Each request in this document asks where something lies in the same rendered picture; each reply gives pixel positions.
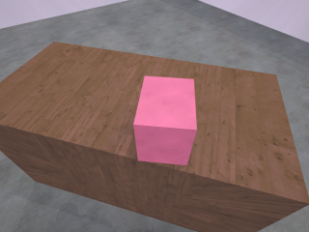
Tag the carton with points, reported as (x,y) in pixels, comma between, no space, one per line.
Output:
(165,122)

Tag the pedestal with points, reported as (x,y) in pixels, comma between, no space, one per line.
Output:
(67,115)

